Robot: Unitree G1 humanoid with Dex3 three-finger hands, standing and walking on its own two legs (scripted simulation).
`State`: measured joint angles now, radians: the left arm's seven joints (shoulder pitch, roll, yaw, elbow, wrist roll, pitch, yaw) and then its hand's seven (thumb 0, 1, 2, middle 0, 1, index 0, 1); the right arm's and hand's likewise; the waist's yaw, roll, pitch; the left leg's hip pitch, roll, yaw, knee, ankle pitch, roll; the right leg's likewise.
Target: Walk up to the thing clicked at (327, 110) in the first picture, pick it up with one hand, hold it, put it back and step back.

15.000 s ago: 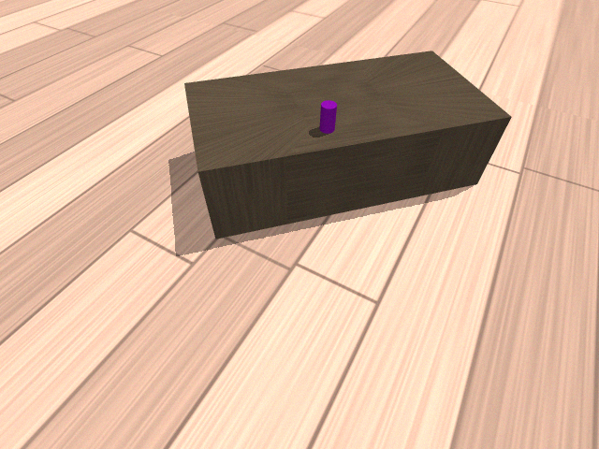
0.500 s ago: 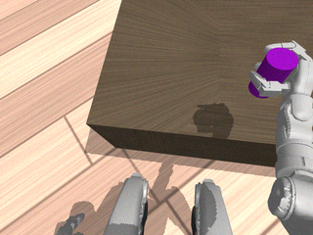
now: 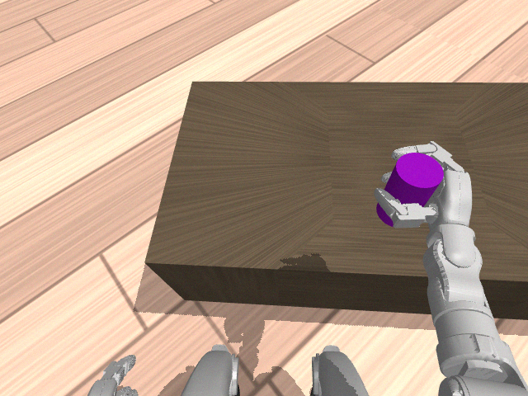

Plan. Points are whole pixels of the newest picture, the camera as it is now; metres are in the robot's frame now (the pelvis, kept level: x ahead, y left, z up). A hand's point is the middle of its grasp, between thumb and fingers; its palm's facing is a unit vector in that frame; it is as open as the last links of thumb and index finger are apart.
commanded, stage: lift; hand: right
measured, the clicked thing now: (406, 192) +0.41 -0.19 +0.03
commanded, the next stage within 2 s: hold in 0.72 s
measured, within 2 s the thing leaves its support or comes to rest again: neither
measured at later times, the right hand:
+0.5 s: hand (410, 189) +0.38 -0.18 +0.08, palm faces +0.17 +0.99 +0.00, open 8.6 cm
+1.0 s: hand (419, 193) +0.36 -0.18 +0.10, palm faces +0.17 +0.99 +0.00, open 8.6 cm
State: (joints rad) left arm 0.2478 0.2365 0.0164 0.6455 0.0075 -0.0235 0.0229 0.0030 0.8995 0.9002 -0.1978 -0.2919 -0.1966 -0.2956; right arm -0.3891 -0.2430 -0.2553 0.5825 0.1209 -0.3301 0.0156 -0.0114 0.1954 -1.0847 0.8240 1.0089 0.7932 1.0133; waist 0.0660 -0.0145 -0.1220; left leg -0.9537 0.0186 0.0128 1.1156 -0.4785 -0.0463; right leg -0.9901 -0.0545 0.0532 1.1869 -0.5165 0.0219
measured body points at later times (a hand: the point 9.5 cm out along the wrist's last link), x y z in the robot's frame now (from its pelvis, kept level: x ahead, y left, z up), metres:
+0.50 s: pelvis +0.02 +0.00 +0.04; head +0.08 -0.01 +0.48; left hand +0.13 +0.25 -0.08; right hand +0.36 -0.23 +0.09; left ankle +0.03 +0.15 -0.65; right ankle +0.03 -0.13 -0.65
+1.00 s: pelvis +0.02 +0.00 +0.05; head +0.07 -0.01 +0.50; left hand +0.15 +0.24 -0.06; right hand +0.35 -0.23 +0.10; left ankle +0.03 +0.15 -0.65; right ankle +0.03 -0.13 -0.65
